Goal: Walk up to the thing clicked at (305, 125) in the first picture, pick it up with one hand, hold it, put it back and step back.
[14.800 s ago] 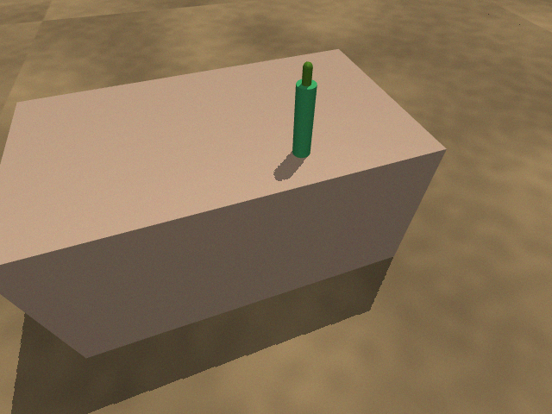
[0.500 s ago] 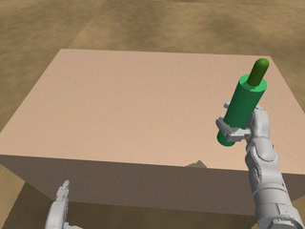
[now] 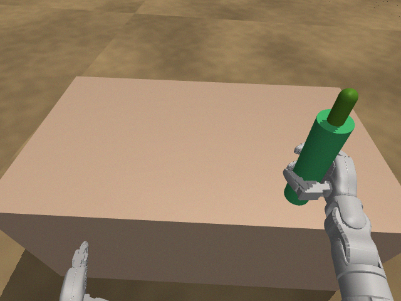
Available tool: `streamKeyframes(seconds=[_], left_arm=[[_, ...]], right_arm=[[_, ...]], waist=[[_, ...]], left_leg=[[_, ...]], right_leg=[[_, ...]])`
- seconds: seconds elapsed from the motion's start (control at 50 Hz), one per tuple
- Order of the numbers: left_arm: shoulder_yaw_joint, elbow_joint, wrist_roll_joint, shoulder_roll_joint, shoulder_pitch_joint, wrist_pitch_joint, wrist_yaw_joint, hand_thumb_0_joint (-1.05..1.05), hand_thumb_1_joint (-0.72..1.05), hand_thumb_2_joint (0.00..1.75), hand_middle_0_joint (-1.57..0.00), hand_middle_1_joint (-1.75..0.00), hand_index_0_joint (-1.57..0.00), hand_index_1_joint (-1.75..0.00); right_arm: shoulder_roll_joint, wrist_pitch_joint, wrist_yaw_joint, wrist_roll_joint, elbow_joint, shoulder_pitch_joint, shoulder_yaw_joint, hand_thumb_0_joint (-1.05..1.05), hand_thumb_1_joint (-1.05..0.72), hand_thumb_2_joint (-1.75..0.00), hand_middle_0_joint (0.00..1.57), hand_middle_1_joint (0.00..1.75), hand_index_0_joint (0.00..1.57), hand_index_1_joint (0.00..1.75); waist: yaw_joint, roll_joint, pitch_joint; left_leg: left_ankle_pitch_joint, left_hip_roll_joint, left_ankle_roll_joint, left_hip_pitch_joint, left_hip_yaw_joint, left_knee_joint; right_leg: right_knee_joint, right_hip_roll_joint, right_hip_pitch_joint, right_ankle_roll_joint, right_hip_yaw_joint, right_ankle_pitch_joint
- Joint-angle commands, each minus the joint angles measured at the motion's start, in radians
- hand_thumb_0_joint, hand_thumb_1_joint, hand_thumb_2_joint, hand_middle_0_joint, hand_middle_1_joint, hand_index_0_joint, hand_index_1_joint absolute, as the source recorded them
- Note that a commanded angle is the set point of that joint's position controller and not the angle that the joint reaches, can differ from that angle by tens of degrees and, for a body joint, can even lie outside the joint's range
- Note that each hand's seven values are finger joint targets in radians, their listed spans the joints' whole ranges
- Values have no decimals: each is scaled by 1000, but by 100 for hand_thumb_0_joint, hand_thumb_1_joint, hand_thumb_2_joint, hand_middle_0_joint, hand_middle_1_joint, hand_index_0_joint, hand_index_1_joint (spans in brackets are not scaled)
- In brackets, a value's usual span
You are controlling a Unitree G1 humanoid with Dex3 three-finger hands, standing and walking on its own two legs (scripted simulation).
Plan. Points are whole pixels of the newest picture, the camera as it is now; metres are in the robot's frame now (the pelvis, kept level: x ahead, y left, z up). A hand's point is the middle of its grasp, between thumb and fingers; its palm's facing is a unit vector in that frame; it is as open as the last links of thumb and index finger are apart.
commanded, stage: lift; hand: right
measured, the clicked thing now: (317, 155) +0.35 -0.17 +0.16
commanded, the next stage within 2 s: hold in 0.06 s
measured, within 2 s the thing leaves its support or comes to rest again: neither
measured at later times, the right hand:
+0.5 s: hand (307, 172) +0.33 -0.16 +0.12, palm faces +0.11 +0.99 -0.03, open 7.7 cm
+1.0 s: hand (312, 172) +0.33 -0.16 +0.13, palm faces +0.12 +0.99 -0.04, open 7.7 cm
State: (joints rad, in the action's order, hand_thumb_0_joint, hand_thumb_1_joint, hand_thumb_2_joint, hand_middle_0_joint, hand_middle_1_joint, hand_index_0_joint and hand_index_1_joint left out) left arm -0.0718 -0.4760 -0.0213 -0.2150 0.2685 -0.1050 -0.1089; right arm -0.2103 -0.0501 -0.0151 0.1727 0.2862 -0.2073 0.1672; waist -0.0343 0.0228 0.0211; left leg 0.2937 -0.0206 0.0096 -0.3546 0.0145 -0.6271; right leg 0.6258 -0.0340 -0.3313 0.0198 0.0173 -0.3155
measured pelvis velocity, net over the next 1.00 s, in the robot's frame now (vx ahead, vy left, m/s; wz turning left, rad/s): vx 0.00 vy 0.01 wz -0.01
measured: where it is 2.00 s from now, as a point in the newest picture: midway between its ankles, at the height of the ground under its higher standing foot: outside the picture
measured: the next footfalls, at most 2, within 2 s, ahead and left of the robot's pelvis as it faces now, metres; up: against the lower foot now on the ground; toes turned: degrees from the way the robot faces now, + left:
none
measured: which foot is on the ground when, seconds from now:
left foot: down 0.00-1.00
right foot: down 0.00-1.00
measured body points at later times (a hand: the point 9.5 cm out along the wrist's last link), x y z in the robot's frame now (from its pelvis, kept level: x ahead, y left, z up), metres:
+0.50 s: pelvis +0.00 +0.01 +0.01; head +0.00 +0.02 +0.46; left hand +0.17 +0.27 -0.07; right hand +0.32 -0.21 +0.13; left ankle +0.02 +0.12 -0.73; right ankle +0.01 -0.13 -0.73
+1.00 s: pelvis +0.00 +0.01 +0.01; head +0.00 +0.03 +0.46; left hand +0.18 +0.26 -0.07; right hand +0.31 -0.22 +0.14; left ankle +0.02 +0.12 -0.73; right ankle +0.01 -0.13 -0.73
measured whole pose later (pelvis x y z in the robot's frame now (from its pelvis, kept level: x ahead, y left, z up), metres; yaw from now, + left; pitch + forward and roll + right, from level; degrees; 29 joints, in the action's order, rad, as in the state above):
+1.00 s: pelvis +0.00 +0.01 +0.01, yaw -1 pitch -2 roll +0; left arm -0.09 -0.62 -0.02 -0.21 0.21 -0.15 -0.12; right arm -0.20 0.11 -0.03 0.19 0.07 -0.10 0.17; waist -0.02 0.04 0.00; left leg 0.26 -0.02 0.00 -0.24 0.03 -0.53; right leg 0.51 -0.03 -0.21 0.03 0.00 -0.27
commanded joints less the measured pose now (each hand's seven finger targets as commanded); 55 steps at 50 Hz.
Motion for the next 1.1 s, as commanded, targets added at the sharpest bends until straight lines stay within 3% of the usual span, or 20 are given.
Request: streamKeyframes(seconds=[0.0, 0.06, 0.1, 0.16, 0.22, 0.3, 0.32, 0.34, 0.38, 0.42, 0.5, 0.52, 0.6, 0.68, 0.76, 0.84, 0.94, 1.0, 1.04, 1.08], left_arm=[[-64, 161, 6, -141, -103, -59, -12, 0, -56, 5, -4, -5, -4, -5], [-16, 118, 5, -87, -70, -57, -5, 0, -56, 6, -4, -5, -4, -5], [-63, 161, 5, -146, -128, -64, -11, 0, -56, 6, -4, -5, -4, -5], [-51, 129, 8, -130, -86, -67, -12, 0, -55, 5, -4, -5, -4, -5], [-76, 115, 8, -151, -127, -72, -14, 0, -55, 5, -5, -5, -4, -5], [-52, 90, 7, -122, -123, -78, -11, 0, -56, 6, -5, -5, -4, -6], [-35, 98, 9, -104, -165, -81, -11, 0, -55, 6, -5, -5, -4, -5], [-53, 54, 8, -115, -134, -77, -14, 0, -55, 6, -5, -5, -4, -5], [-30, 92, 8, -100, -161, -79, -13, 0, -55, 5, -5, -5, -4, -5], [-62, 53, 10, -128, -139, -75, -19, 0, -55, 5, -5, -5, -4, -5], [-34, 72, 9, -101, -157, -77, -15, 0, -55, 5, -5, -5, -4, -5], [-74, 67, 10, -148, -149, -77, -19, 0, -55, 6, -5, -5, -4, -5], [-66, 55, 8, -130, -137, -78, -15, 0, -56, 6, -5, -5, -4, -6], [-37, 32, 7, -98, -159, -87, -12, 0, -55, 6, -5, -5, -5, -5], [-56, 32, 10, -122, -162, -93, -20, 0, -56, 6, -5, -5, -5, -5], [-59, 3, 9, -122, -158, -93, -18, 0, -56, 6, -5, -5, -5, -5], [-36, 8, 9, -96, -151, -100, -15, 0, -56, 6, -5, -5, -4, -5], [-58, 30, 10, -124, -181, -108, -16, 0, -56, 6, -5, -5, -5, -5], [-53, 33, 11, -124, -164, -108, -16, 0, -56, 6, -5, -5, -5, -6], [-58, 7, 9, -118, -161, -108, -18, 0, -56, 6, -5, -5, -5, -5]], right_arm=[[-183, -88, -1, 27, -349, -409, 80, 0, -36, -134, 135, 146, 138, 146], [-163, -79, -4, 29, -381, -393, 64, 0, -36, -136, 136, 148, 140, 148], [-185, -73, -3, 34, -379, -388, 88, 0, -36, -136, 135, 148, 139, 148], [-173, -61, -3, 35, -409, -375, 80, 0, -35, -135, 135, 147, 139, 147], [-176, -54, -1, 37, -430, -371, 80, 0, -32, -134, 133, 146, 137, 146], [-163, -43, -7, 40, -450, -357, 73, 0, -32, -134, 133, 145, 136, 145], [-164, -42, -9, 39, -450, -348, 72, 0, -33, -134, 133, 146, 137, 146], [-171, -37, -7, 39, -447, -339, 81, 0, -34, -134, 133, 145, 137, 145], [-166, -30, -9, 41, -456, -326, 84, 0, -35, -134, 134, 146, 137, 146], [-180, -21, -7, 39, -471, -321, 88, 0, -33, -135, 134, 146, 138, 146], [-162, -11, -7, 44, -503, -316, 83, 0, -37, -135, 134, 146, 138, 146], [-185, -5, -4, 42, -500, -296, 104, 0, -35, -135, 135, 147, 138, 147], [-168, 9, -8, 46, -529, -278, 91, 0, -34, -135, 134, 146, 137, 146], [-158, 18, -11, 49, -547, -301, 82, 0, -36, -133, 133, 145, 137, 145], [-171, 32, -10, 42, -543, -271, 95, 0, -34, -132, 132, 143, 135, 143], [-168, 42, -16, 50, -543, -293, 90, 0, -36, -133, 133, 144, 137, 144], [-184, 45, -12, 46, -567, -304, 109, 0, -36, -135, 135, 146, 138, 146], [-150, 48, -15, 46, -553, -299, 80, 0, -35, -133, 133, 144, 136, 144], [-172, 44, -12, 46, -577, -302, 98, 0, -36, -134, 134, 145, 137, 145], [-154, 51, -14, 44, -529, -265, 84, 0, -36, -134, 134, 146, 138, 146]], waist=[[-4, 0, 298], [8, 22, 263], [3, -13, 276], [-1, 2, 281], [4, -8, 271], [2, 0, 261], [17, -4, 273], [14, 2, 252], [15, -21, 299], [9, 8, 269], [15, -12, 231], [13, -18, 257], [17, 1, 253], [18, -10, 211], [20, -15, 252], [16, -6, 219], [28, 6, 249], [9, -11, 235], [21, -18, 247], [15, -15, 227]], left_leg=[[-217, 17, 3, 93, 21, 100], [-223, 18, -1, 95, 25, 106], [-222, 19, 3, 109, 29, 113], [-224, 20, 0, 103, 29, 121], [-229, 19, 0, 114, 29, 124], [-223, 20, 0, 111, 31, 134], [-229, 16, 2, 140, 30, 138], [-231, 16, 2, 131, 29, 139], [-276, 13, 8, 159, 26, 139], [-273, 11, 6, 151, 25, 142], [-226, 15, 6, 148, 32, 159], [-239, 16, 5, 154, 32, 158], [-278, 10, 6, 165, 29, 161], [-226, 14, 5, 147, 36, 172], [-252, 10, 6, 165, 30, 172], [-254, 11, 6, 156, 36, 176], [-271, 6, 8, 180, 31, 179], [-238, 13, 6, 164, 37, 183], [-244, 11, 5, 178, 34, 186], [-260, 11, 5, 166, 35, 184]], right_leg=[[-96, 26, 146, -31, 2, 175], [-106, 27, 140, -27, 1, 189], [-112, 25, 147, -30, -3, 187], [-119, 24, 172, -30, -3, 189], [-126, 24, 171, -30, -4, 196], [-134, 24, 175, -30, -4, 188], [-131, 27, 168, -32, -1, 194], [-133, 29, 166, -32, 0, 193], [-125, 33, 188, -37, 3, 234], [-131, 35, 185, -34, 6, 229], [-153, 33, 176, -35, 2, 188], [-156, 32, 188, -34, 1, 200], [-150, 36, 201, -34, 6, 239], [-167, 32, 191, -36, -1, 191], [-166, 37, 216, -35, 1, 215], [-170, 36, 206, -34, 0, 217], [-167, 41, 216, -35, 3, 233], [-179, 33, 218, -34, -2, 204], [-178, 37, 219, -34, 1, 210], [-177, 35, 221, -34, -1, 225]])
